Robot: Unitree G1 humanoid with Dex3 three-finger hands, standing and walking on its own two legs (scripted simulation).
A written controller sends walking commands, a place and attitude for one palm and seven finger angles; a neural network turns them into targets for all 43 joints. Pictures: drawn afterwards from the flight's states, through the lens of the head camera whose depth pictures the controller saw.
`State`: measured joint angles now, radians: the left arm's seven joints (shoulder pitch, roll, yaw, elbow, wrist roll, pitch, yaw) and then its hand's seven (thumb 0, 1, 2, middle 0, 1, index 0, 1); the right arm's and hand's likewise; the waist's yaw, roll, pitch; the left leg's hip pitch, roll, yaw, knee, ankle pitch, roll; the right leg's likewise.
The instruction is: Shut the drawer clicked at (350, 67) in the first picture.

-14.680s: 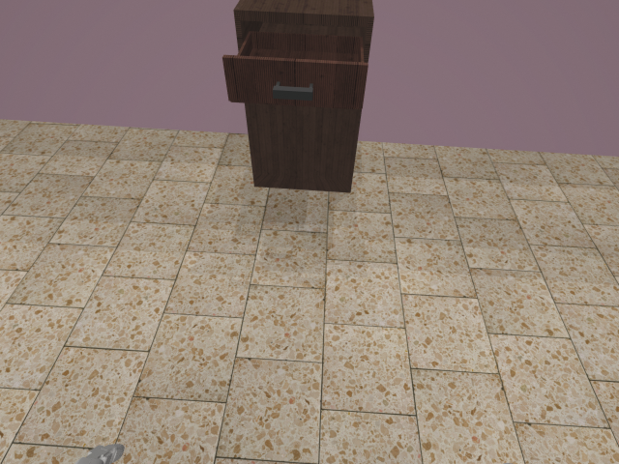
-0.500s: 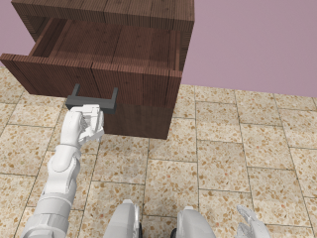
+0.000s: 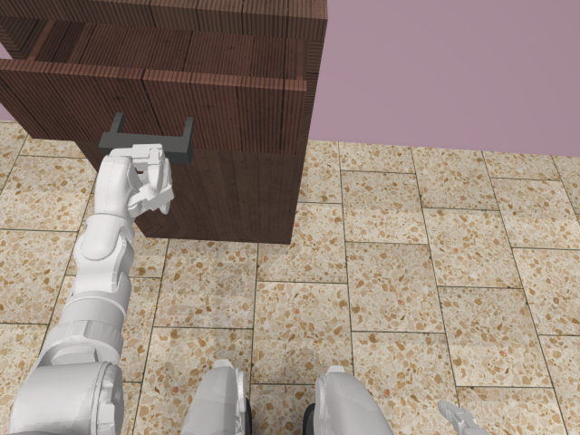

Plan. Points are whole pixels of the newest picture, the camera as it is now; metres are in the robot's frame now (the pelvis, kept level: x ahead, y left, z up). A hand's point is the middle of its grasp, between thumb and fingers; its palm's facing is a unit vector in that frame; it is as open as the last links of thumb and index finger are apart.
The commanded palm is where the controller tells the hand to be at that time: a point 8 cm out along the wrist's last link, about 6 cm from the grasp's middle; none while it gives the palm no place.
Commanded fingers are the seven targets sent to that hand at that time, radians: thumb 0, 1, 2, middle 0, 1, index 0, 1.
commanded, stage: push the drawer shut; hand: left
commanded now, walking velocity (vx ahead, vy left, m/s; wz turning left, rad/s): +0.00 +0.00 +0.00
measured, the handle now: (151, 135) +0.52 +0.19 +0.04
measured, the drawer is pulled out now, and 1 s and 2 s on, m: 0.10 0.00 0.00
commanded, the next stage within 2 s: pull the fist back off the drawer in 1.10 s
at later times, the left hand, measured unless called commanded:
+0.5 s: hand (171, 153) +0.49 +0.16 +0.03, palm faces -0.06 -1.00 -0.05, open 3.4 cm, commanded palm +0.49 +0.21 +0.04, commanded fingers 0.00 0.90 0.90 -1.40 -1.60 -1.40 -1.60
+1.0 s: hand (176, 127) +0.54 +0.16 +0.03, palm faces -0.05 -1.00 -0.05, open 3.4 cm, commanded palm +0.56 +0.19 +0.04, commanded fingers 0.00 0.90 0.90 -1.40 -1.60 -1.40 -1.60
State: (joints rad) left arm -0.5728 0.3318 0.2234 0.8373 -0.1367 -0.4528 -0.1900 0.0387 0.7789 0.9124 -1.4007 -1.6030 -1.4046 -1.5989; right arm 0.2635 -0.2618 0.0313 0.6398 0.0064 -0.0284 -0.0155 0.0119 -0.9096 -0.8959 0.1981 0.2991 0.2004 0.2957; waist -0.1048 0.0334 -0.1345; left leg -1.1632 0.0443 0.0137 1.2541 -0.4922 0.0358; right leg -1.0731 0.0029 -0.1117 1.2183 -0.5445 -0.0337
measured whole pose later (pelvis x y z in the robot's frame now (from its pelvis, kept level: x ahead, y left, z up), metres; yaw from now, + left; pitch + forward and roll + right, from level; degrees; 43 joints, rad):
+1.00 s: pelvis -0.01 +0.01 -0.02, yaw -2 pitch +29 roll -6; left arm -1.03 0.51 0.35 1.22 -0.01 -0.44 -0.17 0.07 0.70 0.92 -1.40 -1.60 -1.40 -1.60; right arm 0.36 -0.27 0.06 0.65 -0.05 0.03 0.03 0.01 -0.91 -0.90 0.20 0.30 0.20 0.30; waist -0.22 0.05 -0.13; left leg -1.35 0.06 0.00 1.34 -0.50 0.06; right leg -1.25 0.01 -0.12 1.27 -0.53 -0.02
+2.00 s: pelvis +0.02 +0.02 +0.00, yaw -3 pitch +28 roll -5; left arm -0.85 0.45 0.35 1.05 -0.07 -0.43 -0.17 0.02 0.88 0.90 -1.40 -1.60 -1.40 -1.60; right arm 0.34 -0.25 0.05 0.61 -0.02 0.06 0.05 0.01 -0.91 -0.90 0.20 0.30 0.20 0.30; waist -0.18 0.05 -0.14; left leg -1.24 0.06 0.03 1.28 -0.52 0.06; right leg -1.15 0.03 -0.09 1.21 -0.54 -0.01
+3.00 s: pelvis +0.05 +0.00 +0.11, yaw +0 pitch -2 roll +0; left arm 0.34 0.32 0.18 -0.23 -0.09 -0.04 0.10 0.02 0.90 0.90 -1.40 -1.60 -1.40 -1.60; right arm 0.19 -0.23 0.06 0.57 0.03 -0.01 -0.07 0.02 -0.91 -0.90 0.20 0.30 0.20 0.30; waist 0.03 0.06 -0.01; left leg -0.18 0.01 0.06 0.48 -0.27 0.02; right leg -0.12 0.01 -0.05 0.45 -0.30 -0.02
